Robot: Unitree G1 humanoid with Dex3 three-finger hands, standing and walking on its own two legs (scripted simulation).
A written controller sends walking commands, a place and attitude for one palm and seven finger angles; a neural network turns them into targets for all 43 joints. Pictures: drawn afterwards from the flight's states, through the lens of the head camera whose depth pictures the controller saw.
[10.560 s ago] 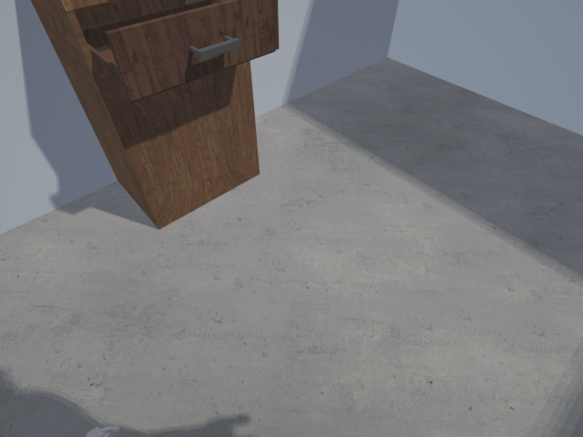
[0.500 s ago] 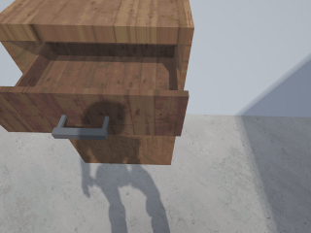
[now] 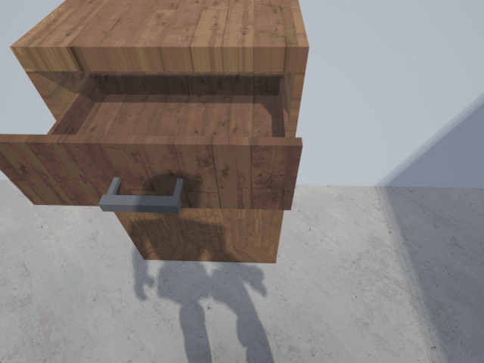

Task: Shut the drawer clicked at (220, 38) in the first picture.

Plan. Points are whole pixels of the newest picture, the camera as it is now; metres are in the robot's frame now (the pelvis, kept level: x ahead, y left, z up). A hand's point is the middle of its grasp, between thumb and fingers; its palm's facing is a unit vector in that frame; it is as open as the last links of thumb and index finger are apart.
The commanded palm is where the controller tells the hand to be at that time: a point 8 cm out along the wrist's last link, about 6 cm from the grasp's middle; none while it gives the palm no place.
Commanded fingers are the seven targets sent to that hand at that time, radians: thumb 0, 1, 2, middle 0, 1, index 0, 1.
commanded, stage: come to a stop and stand still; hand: left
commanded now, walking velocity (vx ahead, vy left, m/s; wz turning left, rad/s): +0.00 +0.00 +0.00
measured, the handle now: (144, 193) +0.38 +0.20 +0.06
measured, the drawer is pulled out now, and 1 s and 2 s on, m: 0.22 0.22 0.22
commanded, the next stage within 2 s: look again from close up in 0.38 s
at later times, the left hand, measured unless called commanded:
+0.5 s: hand out of the picture -0.03 +0.17 -0.16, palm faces -0.01 -0.98 -0.19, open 7.4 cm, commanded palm none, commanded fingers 0.00 0.90 0.90 -0.20 -0.30 -0.20 -0.30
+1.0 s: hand out of the picture +0.01 +0.17 -0.16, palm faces -0.02 -0.98 -0.18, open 7.4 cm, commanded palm none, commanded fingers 0.00 0.90 0.90 -0.20 -0.30 -0.20 -0.30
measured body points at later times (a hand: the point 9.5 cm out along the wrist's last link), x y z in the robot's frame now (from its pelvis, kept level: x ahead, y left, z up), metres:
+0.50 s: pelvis -0.02 +0.00 +0.02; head -0.01 +0.00 +0.47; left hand -0.03 +0.23 -0.14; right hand -0.04 -0.23 -0.14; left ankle +0.04 +0.10 -0.72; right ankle -0.03 -0.13 -0.72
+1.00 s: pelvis +0.01 +0.01 +0.02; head +0.03 +0.01 +0.47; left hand +0.01 +0.22 -0.14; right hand +0.02 -0.22 -0.14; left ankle +0.04 +0.10 -0.72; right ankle -0.03 -0.13 -0.72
